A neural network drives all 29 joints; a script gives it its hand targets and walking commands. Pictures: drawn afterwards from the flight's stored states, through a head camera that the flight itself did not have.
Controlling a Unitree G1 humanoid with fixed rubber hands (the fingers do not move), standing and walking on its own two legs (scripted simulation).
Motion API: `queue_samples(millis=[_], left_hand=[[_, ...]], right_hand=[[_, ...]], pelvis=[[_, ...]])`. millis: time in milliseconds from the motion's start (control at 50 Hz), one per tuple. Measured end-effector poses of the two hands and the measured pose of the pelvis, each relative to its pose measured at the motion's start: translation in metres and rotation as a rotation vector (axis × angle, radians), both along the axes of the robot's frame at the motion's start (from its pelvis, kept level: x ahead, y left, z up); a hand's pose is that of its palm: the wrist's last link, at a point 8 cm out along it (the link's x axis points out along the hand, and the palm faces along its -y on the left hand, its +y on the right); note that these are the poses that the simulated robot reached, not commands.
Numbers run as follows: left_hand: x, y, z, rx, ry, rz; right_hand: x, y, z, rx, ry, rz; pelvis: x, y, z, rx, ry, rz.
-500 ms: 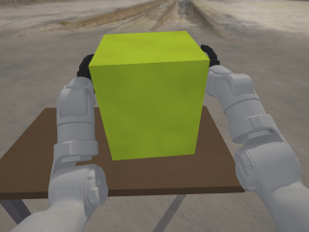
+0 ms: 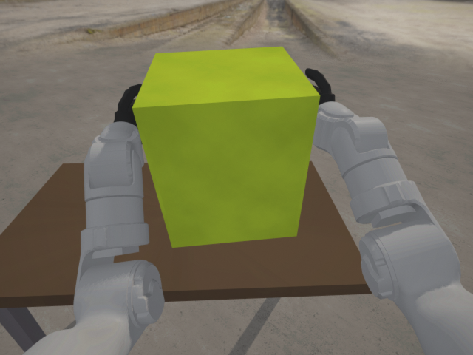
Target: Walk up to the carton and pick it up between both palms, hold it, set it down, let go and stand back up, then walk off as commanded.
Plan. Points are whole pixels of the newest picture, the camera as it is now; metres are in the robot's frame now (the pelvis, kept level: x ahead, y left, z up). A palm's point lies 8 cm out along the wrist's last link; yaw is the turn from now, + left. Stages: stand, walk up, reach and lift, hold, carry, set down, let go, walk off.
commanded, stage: hold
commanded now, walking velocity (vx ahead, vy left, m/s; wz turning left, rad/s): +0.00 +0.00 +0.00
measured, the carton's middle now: (227, 146) +0.37 +0.01 +0.26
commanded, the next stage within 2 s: none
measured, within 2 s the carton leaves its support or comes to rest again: neither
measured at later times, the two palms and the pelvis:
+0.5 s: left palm (125, 131) +0.36 +0.16 +0.29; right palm (320, 114) +0.37 -0.14 +0.31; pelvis +0.00 +0.00 +0.00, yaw +0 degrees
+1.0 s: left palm (127, 128) +0.36 +0.16 +0.29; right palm (320, 114) +0.37 -0.14 +0.31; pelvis +0.00 +0.00 +0.00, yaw +0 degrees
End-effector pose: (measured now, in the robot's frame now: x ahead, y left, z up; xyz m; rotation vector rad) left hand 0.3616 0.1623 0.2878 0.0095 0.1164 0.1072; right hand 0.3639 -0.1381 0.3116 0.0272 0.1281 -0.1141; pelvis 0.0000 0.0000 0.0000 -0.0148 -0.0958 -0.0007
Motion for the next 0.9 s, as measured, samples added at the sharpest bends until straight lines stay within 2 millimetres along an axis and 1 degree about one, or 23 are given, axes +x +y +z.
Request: queue_samples(millis=[140,220,380,520,740,900], left_hand=[[0.0005,-0.001,-0.0005,-0.001,0.027,0.001],[0.0017,-0.0016,0.0041,0.004,0.008,0.002],[-0.0002,0.0005,0.0011,0.0,0.022,0.01],[-0.0031,0.0019,0.0045,-0.005,0.003,0.016],[-0.0014,-0.0018,0.0068,-0.001,0.004,0.004],[0.0,0.0013,0.0025,0.006,0.019,0.007]], right_hand=[[0.0005,-0.0015,-0.0051,0.014,0.029,-0.003],[0.0012,-0.0019,-0.001,0.004,0.009,0.0],[0.0024,0.0004,-0.0014,-0.003,0.024,0.009],[0.0008,0.0018,0.0015,-0.001,0.006,0.014],[-0.0011,-0.0022,0.0019,-0.002,0.008,0.002],[0.0026,0.001,-0.0016,0.005,0.025,0.008]], pelvis=[[-0.0025,0.0009,0.0,0.004,0.0,-0.007],[-0.0034,0.0007,0.0001,0.002,0.009,-0.006],[-0.0026,-0.0009,0.0001,0.002,0.008,-0.002],[-0.003,-0.003,-0.0001,0.001,0.004,0.002],[-0.0042,-0.0029,-0.0002,0.002,0.003,-0.003],[-0.0053,-0.0029,-0.0002,0.002,0.009,0.002]])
